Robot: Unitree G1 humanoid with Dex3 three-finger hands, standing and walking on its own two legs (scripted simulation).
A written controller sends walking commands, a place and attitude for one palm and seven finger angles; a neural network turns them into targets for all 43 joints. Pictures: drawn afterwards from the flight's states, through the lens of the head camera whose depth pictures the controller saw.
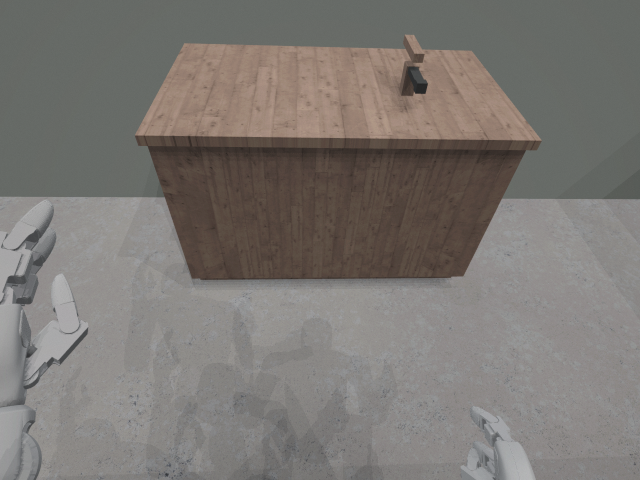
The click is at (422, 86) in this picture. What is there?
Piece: tap's lever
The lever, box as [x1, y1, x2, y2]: [413, 79, 427, 93]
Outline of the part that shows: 416,79 413,89 415,93 425,93 427,85 426,81 422,79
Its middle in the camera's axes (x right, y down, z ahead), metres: +0.26 -0.40 +1.02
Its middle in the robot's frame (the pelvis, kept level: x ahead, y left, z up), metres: +1.05 -0.20 +0.02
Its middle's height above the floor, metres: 0.79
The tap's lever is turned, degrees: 0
